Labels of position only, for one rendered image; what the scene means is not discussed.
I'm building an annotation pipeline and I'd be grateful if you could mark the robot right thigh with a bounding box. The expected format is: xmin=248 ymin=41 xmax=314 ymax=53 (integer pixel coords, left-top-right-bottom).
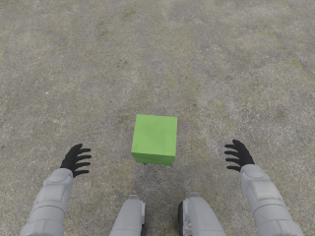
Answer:
xmin=182 ymin=197 xmax=226 ymax=236

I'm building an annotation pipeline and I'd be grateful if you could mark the robot thigh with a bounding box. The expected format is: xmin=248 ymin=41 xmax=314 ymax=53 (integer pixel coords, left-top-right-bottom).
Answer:
xmin=182 ymin=197 xmax=226 ymax=236
xmin=108 ymin=199 xmax=146 ymax=236

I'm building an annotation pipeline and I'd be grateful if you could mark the robot right hand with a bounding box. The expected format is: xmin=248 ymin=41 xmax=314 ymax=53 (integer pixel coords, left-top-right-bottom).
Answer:
xmin=224 ymin=139 xmax=255 ymax=172

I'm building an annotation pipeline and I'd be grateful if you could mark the robot left thigh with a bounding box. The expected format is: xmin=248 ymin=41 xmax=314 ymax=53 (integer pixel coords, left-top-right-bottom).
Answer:
xmin=108 ymin=199 xmax=146 ymax=236

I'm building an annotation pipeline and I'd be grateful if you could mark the robot left hand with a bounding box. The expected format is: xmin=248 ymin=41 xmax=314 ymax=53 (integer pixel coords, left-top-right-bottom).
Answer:
xmin=60 ymin=144 xmax=92 ymax=178

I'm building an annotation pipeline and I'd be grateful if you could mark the robot left forearm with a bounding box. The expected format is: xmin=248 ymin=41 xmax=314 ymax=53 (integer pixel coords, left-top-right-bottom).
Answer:
xmin=19 ymin=168 xmax=74 ymax=236

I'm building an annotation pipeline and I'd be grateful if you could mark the carton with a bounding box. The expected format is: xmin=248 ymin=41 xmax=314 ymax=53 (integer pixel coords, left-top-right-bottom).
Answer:
xmin=131 ymin=114 xmax=177 ymax=166

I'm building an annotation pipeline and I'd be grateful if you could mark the robot right forearm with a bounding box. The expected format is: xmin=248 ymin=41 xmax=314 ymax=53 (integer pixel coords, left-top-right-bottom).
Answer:
xmin=240 ymin=164 xmax=304 ymax=236

